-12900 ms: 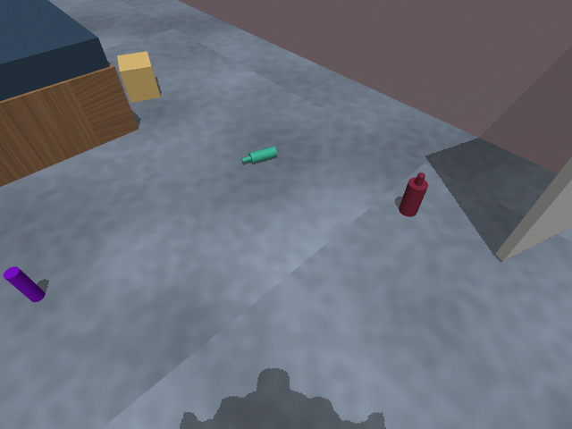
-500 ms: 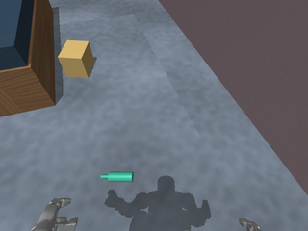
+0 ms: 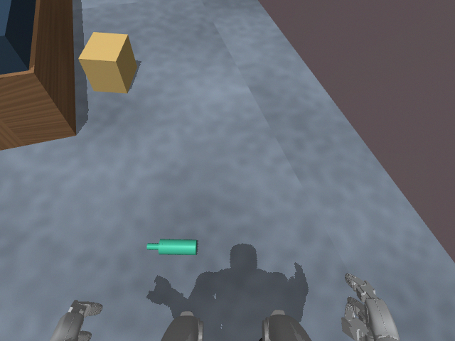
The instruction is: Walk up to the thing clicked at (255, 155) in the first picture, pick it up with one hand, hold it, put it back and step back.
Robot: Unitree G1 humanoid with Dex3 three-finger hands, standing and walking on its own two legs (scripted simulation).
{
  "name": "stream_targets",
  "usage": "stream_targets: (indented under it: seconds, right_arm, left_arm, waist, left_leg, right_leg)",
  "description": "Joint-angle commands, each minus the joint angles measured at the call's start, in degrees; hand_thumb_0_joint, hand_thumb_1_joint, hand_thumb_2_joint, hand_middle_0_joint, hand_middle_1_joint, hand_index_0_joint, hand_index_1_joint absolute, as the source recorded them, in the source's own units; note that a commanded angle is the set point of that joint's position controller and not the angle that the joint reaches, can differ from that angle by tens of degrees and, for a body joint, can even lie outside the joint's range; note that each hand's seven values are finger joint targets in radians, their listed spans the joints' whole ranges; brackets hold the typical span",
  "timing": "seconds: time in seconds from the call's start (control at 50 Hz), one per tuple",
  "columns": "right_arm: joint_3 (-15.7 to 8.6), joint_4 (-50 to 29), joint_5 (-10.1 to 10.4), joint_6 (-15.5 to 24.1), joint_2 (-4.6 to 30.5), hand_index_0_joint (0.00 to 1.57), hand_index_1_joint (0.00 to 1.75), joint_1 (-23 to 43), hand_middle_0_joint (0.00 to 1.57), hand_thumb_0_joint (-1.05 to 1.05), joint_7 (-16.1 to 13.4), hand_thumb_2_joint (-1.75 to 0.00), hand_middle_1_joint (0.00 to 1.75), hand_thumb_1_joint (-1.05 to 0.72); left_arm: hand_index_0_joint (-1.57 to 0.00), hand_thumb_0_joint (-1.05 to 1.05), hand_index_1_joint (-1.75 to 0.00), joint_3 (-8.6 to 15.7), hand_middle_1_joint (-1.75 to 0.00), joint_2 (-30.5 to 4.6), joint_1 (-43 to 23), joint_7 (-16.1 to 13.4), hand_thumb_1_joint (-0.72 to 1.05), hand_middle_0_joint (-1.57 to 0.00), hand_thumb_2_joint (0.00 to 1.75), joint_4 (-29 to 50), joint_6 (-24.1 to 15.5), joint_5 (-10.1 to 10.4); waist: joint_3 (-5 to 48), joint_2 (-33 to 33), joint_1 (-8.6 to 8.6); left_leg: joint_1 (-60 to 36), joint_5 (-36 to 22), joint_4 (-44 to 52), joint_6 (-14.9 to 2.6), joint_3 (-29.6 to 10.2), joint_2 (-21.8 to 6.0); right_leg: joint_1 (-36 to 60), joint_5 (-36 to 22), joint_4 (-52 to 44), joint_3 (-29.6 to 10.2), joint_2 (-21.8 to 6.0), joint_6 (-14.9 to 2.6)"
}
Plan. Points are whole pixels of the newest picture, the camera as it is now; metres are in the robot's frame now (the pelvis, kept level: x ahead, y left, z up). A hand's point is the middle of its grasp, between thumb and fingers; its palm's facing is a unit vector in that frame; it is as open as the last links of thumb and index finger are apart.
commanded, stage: rise first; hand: left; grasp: from above
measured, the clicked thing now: (172, 246) +0.47 +0.22 -0.67
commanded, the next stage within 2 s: none
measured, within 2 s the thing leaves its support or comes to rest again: neither
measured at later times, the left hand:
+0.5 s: hand (119, 314) +0.20 +0.27 -0.29, palm faces -0.43 -0.60 -0.67, open 14.2 cm
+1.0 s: hand (140, 273) +0.32 +0.27 -0.44, palm faces -0.51 -0.15 -0.85, open 14.0 cm
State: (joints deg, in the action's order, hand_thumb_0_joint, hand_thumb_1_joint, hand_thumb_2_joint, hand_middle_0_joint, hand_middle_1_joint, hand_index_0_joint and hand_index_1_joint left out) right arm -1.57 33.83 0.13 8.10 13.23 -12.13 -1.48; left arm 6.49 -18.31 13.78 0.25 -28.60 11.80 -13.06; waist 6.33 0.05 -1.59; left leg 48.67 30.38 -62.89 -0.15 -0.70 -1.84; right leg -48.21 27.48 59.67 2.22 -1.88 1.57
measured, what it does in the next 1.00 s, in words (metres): lowers itself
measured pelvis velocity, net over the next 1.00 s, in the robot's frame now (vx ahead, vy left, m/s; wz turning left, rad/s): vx -0.10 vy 0.00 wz -0.05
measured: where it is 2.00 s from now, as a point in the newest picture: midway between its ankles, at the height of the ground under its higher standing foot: outside the picture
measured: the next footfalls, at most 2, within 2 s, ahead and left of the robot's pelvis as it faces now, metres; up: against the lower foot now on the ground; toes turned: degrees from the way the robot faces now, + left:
none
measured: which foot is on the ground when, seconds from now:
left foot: down 0.00-1.00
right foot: down 0.00-1.00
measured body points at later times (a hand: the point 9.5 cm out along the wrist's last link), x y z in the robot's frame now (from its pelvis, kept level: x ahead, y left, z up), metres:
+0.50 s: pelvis -0.04 +0.00 -0.14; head +0.12 +0.02 +0.28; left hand +0.22 +0.30 -0.25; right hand +0.16 -0.27 -0.24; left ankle +0.00 +0.11 -0.66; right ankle +0.01 -0.14 -0.66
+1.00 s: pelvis -0.10 +0.00 -0.29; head +0.12 +0.03 +0.10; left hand +0.35 +0.28 -0.39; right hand -0.03 -0.29 -0.41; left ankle +0.00 +0.11 -0.66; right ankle +0.01 -0.14 -0.66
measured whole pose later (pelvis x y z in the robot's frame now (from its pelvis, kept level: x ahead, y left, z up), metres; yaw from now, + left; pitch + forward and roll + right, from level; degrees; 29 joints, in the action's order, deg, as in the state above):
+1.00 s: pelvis -0.10 +0.00 -0.29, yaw -3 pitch +34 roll -5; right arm -2.1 42.2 -3.0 4.7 15.6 -9.7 4.3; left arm 5.1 -37.3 -40.2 -9.7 -64.8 -14.2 -60.4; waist 6.4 0.8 -7.8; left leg 120.2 38.4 -124.5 -0.1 -4.7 -0.5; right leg -118.5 35.2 119.9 2.6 -2.7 1.2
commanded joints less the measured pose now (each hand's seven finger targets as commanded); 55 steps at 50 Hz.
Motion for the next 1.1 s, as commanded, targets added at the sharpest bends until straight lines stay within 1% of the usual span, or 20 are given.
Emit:
stream_targets:
  seconds: [0.0,0.08,0.1,0.16,0.22,0.28,0.34,0.38,0.42,0.46,0.56,0.6,0.66,0.76,0.8,0.86,0.9,1.0,1.02,1.08]
  right_arm:
    - [-3.57,-8.97,0.36,3.28,8.77,0.20,0.30,0.09,0.20,0.00,-0.72,-0.90,0.30,-0.89]
    - [-3.51,-8.49,0.28,3.61,8.63,0.20,0.30,-0.61,0.20,0.00,-0.56,-0.90,0.30,-0.90]
    - [-3.53,-9.73,0.33,3.89,8.64,0.20,0.30,0.17,0.20,0.00,-0.48,-0.90,0.30,-0.90]
    - [-3.39,-9.51,0.31,4.55,8.81,0.20,0.30,0.99,0.20,0.00,-0.45,-0.90,0.30,-0.89]
    - [-3.45,-8.90,0.25,5.38,9.24,0.20,0.30,1.80,0.20,0.00,0.10,-0.90,0.30,-0.89]
    - [-3.95,-7.36,0.25,6.19,10.19,0.20,0.30,2.04,0.20,0.00,1.09,-0.90,0.30,-0.88]
    - [-4.27,-6.08,0.44,6.79,11.22,0.20,0.30,2.57,0.20,0.00,1.65,-0.90,0.30,-0.90]
    - [-4.74,-5.21,0.50,6.73,12.11,0.20,0.30,2.93,0.20,0.00,2.16,-0.90,0.30,-0.91]
    - [-5.29,-4.03,0.56,6.39,12.64,0.20,0.30,2.52,0.20,0.00,2.43,-0.91,0.30,-0.91]
    - [-5.59,-2.93,0.31,5.97,12.65,0.20,0.30,2.64,0.20,0.00,2.77,-0.90,0.30,-0.91]
    - [-6.37,-0.59,-0.03,4.54,13.32,0.20,0.30,0.69,0.20,0.00,3.48,-0.91,0.30,-0.93]
    - [-6.49,0.31,-0.50,4.12,13.33,0.20,0.30,0.18,0.20,0.00,3.61,-0.91,0.30,-0.92]
    - [-6.58,1.05,-0.82,2.99,13.67,0.20,0.30,-0.81,0.20,0.00,3.55,-0.90,0.30,-0.89]
    - [-5.98,2.35,-1.43,0.93,13.51,0.20,0.30,-2.46,0.20,0.00,3.83,-0.89,0.30,-0.86]
    - [-5.68,2.76,-1.74,0.09,13.44,0.20,0.30,-2.77,0.20,0.00,3.94,-0.89,0.30,-0.86]
    - [-5.32,3.26,-2.18,-0.78,13.98,0.20,0.30,-3.28,0.20,0.00,4.48,-0.89,0.30,-0.87]
    - [-5.01,3.77,-2.35,-1.65,14.59,0.20,0.30,-3.50,0.20,0.00,4.93,-0.90,0.30,-0.87]
    - [-4.58,5.54,-3.65,-4.13,14.97,0.20,0.30,-5.81,0.20,0.00,5.86,-0.90,0.30,-0.90]
    - [-4.55,6.00,-3.89,-4.65,15.20,0.20,0.30,-6.36,0.20,0.00,5.98,-0.90,0.30,-0.90]
    - [-4.47,6.26,-4.65,-5.19,15.49,0.20,0.30,-6.51,0.20,0.00,6.47,-0.90,0.30,-0.90]
  left_arm:
    - [-0.07,0.00,-1.06,3.73,-1.06,-10.06,1.30,-1.51,-0.56,-0.07,0.98,12.57,-0.05,-1.41]
    - [-0.08,0.00,-1.07,3.53,-1.07,-9.70,4.17,-1.64,-0.56,-0.08,0.97,11.78,0.57,-2.24]
    - [-0.08,0.00,-1.06,3.38,-1.07,-10.12,1.60,-1.74,-0.57,-0.08,0.97,14.66,0.19,-2.60]
    - [-0.07,0.00,-1.06,2.60,-1.06,-10.17,-1.58,-1.94,-0.57,-0.08,0.97,11.28,-1.12,-4.54]
    - [-0.07,0.00,-1.05,3.16,-1.05,-12.04,-6.35,-2.26,-0.58,-0.08,0.98,7.27,-4.16,-8.08]
    - [-0.07,0.00,-1.06,1.34,-1.06,-11.64,-10.25,-2.37,-0.55,-0.07,0.97,3.46,-7.83,-12.48]
    - [-0.09,0.00,-1.06,2.44,-1.06,-14.58,-16.11,-4.05,-0.56,-0.09,0.98,1.07,-11.54,-17.36]
    - [-0.09,0.00,-1.06,3.26,-1.06,-16.46,-17.17,-4.66,-0.56,-0.10,0.99,-0.09,-13.35,-19.42]
    - [-0.09,0.00,-1.06,3.73,-1.06,-18.46,-20.86,-5.65,-0.58,-0.10,0.99,-0.08,-14.70,-22.07]
    - [-0.07,0.00,-1.07,3.09,-1.06,-18.61,-25.25,-6.36,-0.59,-0.08,1.01,-2.56,-15.73,-24.41]
    - [-0.09,0.00,-1.07,4.33,-1.06,-23.59,-38.03,-7.75,-0.61,-0.10,1.03,-6.10,-18.48,-30.27]
    - [-0.09,0.00,-1.06,1.72,-1.06,-22.80,-44.87,-7.93,-0.58,-0.09,1.02,-8.50,-19.61,-32.37]
    - [-0.08,0.00,-1.05,4.20,-1.04,-29.56,-51.64,-9.14,-0.56,-0.08,1.04,-12.78,-21.25,-35.63]
    - [-0.05,0.00,-1.06,1.97,-1.06,-29.81,-58.64,-9.74,-0.53,-0.05,1.04,-22.49,-22.83,-39.63]
    - [-0.05,0.00,-1.06,2.89,-1.06,-32.71,-60.44,-10.06,-0.53,-0.06,1.04,-24.87,-23.71,-41.63]
    - [-0.06,0.00,-1.04,2.68,-1.04,-34.31,-65.94,-10.85,-0.53,-0.05,1.03,-24.78,-25.22,-44.63]
    - [-0.05,0.00,-1.03,2.16,-1.03,-34.42,-67.35,-11.71,-0.54,-0.05,1.04,-27.81,-26.18,-46.46]
    - [-0.06,0.00,-1.00,2.00,-1.00,-36.02,-72.77,-14.94,-0.55,-0.06,1.04,-30.49,-27.90,-50.86]
    - [-0.05,0.00,-0.99,2.95,-0.98,-37.05,-71.34,-15.79,-0.57,-0.05,1.05,-34.06,-27.89,-51.83]
    - [-0.05,0.00,-0.97,1.87,-0.96,-36.84,-77.52,-17.37,-0.57,-0.06,1.05,-31.49,-28.76,-53.97]
  waist:
    - [13.34,4.63,0.07]
    - [13.54,4.37,-0.39]
    - [14.53,4.90,-0.52]
    - [13.77,3.10,-1.92]
    - [14.29,2.70,-1.57]
    - [18.33,4.00,-1.39]
    - [23.32,5.60,-0.63]
    - [26.87,7.03,0.54]
    - [30.65,7.11,0.42]
    - [30.92,7.07,-0.32]
    - [37.33,5.62,-0.32]
    - [36.52,5.04,-2.39]
    - [38.63,3.60,-1.71]
    - [36.55,1.41,-3.85]
    - [35.75,1.10,-3.45]
    - [36.90,7.31,-3.71]
    - [34.24,9.65,-4.73]
    - [36.34,13.05,-6.20]
    - [36.19,11.43,-6.48]
    - [37.37,15.08,-7.27]
  left_leg:
    - [-6.62,-19.13,6.93,0.42,-0.97,0.71]
    - [-3.58,-17.33,4.37,0.37,-1.18,0.76]
    - [-3.04,-17.24,3.50,0.34,-1.23,0.75]
    - [1.86,-13.97,-0.60,-0.04,-1.24,0.97]
    - [8.85,-9.34,-5.87,-0.39,-0.60,1.64]
    - [13.24,-9.64,-11.34,0.05,-0.99,1.91]
    - [16.17,-10.72,-15.71,0.40,-1.74,1.85]
    - [16.94,-13.08,-18.49,0.65,-2.38,1.68]
    - [18.79,-15.06,-22.03,0.37,-2.09,1.86]
    - [23.83,-12.62,-25.47,0.08,-1.37,2.17]
    - [30.62,-8.93,-32.91,-0.53,-0.67,2.39]
    - [34.33,-4.36,-34.74,-0.60,-0.83,2.47]
    - [39.03,0.47,-37.80,-1.22,0.42,2.82]
    - [46.63,5.06,-41.74,-1.94,0.68,3.37]
    - [49.68,6.22,-43.39,-2.23,1.02,3.69]
    - [46.67,6.18,-43.45,-1.48,-0.34,3.36]
    - [46.34,7.20,-43.52,-1.16,-1.99,3.07]
    - [45.34,3.79,-46.98,-0.94,-1.84,3.14]
    - [46.90,3.71,-47.84,-1.18,-1.61,3.34]
    - [45.05,1.75,-48.67,-0.82,-2.25,3.05]
  right_leg:
    - [4.71,-13.05,-3.30,0.50,1.95,-2.85]
    - [1.67,-11.75,-0.76,0.47,2.03,-2.80]
    - [0.58,-11.73,0.06,0.29,2.01,-2.89]
    - [-3.86,-9.68,3.04,0.28,1.99,-2.76]
    - [-9.68,-6.26,7.78,-0.40,1.72,-2.86]
    - [-16.02,-6.13,14.79,-0.61,1.51,-3.02]
    - [-21.85,-6.83,21.19,-0.66,1.42,-3.35]
    - [-25.82,-7.58,25.27,-0.44,1.30,-3.57]
    - [-28.32,-9.13,27.99,-0.42,1.38,-3.67]
    - [-31.00,-8.15,30.16,-0.70,1.32,-3.53]
    - [-34.93,-5.78,35.11,-0.57,1.14,-3.30]
    - [-37.79,-2.55,36.55,-0.16,1.07,-3.19]
    - [-37.94,2.57,37.14,-0.38,1.22,-2.95]
    - [-41.55,7.97,39.40,0.12,1.41,-2.81]
    - [-42.36,9.73,40.40,-0.03,1.46,-2.76]
    - [-47.83,8.24,44.45,1.83,1.37,-3.28]
    - [-52.99,7.94,47.00,3.03,1.31,-3.50]
    - [-55.75,5.09,50.21,3.64,1.10,-3.78]
    - [-55.35,5.15,50.55,3.77,1.30,-3.75]
    - [-58.52,3.27,52.45,4.13,1.03,-3.79]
